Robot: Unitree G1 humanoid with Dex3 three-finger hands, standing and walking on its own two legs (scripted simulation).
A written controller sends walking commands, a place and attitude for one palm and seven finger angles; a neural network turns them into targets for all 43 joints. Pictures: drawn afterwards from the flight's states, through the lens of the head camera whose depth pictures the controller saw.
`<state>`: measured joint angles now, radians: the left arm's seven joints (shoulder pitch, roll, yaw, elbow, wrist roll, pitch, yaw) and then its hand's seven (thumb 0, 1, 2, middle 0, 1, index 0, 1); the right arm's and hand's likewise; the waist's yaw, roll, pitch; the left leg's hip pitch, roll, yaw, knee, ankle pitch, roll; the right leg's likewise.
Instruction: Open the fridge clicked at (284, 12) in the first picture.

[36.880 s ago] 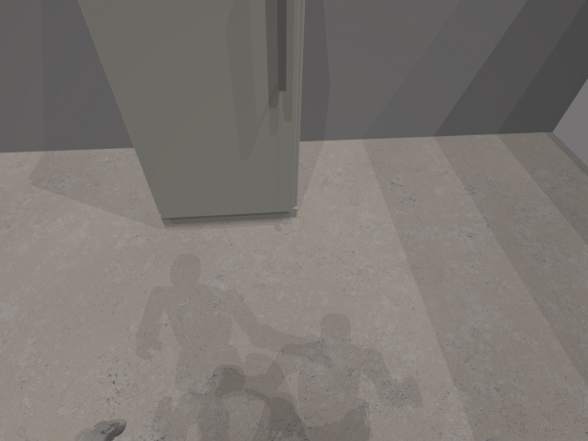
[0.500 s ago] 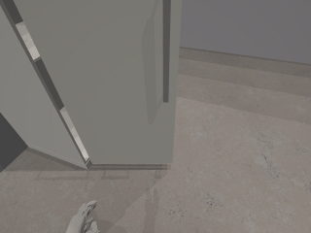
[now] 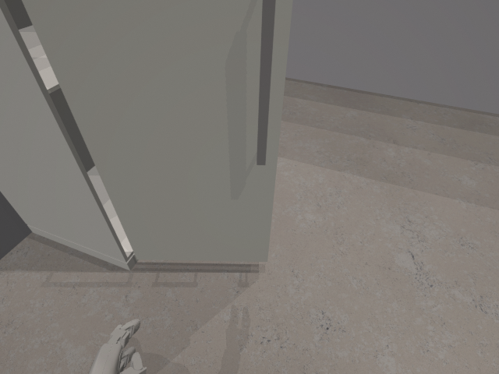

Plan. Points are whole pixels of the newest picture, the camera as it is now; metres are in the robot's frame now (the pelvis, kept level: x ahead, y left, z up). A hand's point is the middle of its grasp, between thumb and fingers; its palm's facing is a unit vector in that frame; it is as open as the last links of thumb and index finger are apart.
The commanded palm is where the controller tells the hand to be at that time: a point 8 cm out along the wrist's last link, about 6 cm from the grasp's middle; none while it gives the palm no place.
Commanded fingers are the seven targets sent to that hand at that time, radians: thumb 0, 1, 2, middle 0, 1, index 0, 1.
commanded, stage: let the arm hang, fingers relaxed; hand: right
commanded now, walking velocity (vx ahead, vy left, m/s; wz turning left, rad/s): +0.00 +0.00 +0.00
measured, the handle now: (264, 78) +0.72 +0.00 +0.17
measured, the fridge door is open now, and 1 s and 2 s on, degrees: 70 70 70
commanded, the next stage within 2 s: look to check the result in 1.20 s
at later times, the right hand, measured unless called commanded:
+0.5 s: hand out of the picture -0.03 -0.18 -0.18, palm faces +0.02 +0.99 -0.14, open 7.1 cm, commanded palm none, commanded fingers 0.00 -0.90 -0.90 0.20 0.30 0.20 0.30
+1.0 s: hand out of the picture -0.01 -0.19 -0.17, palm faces +0.02 +0.98 -0.21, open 7.3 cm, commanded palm none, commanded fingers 0.00 -0.90 -0.90 0.20 0.30 0.20 0.30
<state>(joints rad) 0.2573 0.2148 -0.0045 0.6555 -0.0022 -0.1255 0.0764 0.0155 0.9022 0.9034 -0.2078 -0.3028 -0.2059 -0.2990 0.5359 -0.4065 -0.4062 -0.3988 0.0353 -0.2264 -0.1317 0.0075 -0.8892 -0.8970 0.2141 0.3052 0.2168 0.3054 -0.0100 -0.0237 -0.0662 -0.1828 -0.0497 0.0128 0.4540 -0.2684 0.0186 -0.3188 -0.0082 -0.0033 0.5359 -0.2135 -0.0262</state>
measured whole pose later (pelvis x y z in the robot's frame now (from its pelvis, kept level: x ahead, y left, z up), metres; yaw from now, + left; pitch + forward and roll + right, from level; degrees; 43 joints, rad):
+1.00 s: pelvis -0.01 -0.01 +0.00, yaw -1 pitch -1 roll +0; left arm 0.26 0.16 0.00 1.12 0.02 0.02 0.03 0.01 0.92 0.90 -0.20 -0.30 -0.20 -0.30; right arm 0.27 -0.17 0.01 1.13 -0.02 0.00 -0.02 0.00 -0.91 -0.90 0.20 0.30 0.20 0.30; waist 0.01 -0.02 0.01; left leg -0.17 0.00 0.02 0.43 -0.25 0.00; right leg -0.26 0.04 0.00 0.41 -0.13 -0.04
